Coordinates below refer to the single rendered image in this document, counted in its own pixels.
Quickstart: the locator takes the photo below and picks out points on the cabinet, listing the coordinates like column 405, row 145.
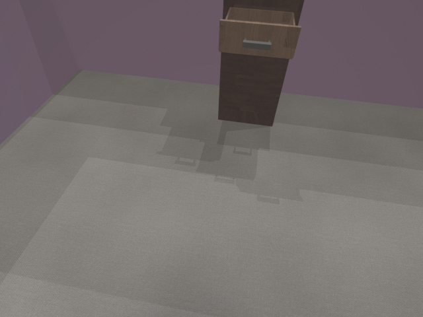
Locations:
column 250, row 85

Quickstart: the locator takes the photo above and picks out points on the drawer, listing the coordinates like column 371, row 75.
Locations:
column 259, row 25

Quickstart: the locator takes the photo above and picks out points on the handle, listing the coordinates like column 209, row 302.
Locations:
column 256, row 44

